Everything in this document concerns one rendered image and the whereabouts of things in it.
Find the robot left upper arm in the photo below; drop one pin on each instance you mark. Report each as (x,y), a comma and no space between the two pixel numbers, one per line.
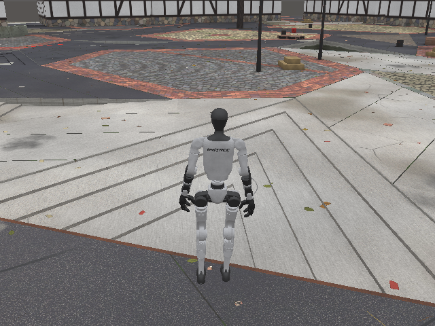
(197,143)

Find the robot left forearm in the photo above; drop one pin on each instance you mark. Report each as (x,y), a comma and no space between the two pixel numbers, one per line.
(186,183)

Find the robot left thigh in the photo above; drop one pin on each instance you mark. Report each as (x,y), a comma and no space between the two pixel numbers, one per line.
(201,204)

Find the robot right forearm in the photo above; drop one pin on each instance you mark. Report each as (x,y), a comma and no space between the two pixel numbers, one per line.
(247,186)

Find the robot right upper arm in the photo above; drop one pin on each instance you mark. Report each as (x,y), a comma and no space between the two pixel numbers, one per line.
(239,144)

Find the right robot hand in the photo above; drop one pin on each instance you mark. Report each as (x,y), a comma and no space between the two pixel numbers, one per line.
(250,208)

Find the humanoid robot torso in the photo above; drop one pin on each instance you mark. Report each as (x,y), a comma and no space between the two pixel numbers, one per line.
(217,162)

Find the left robot hand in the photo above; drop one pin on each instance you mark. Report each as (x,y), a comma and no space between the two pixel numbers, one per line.
(183,201)

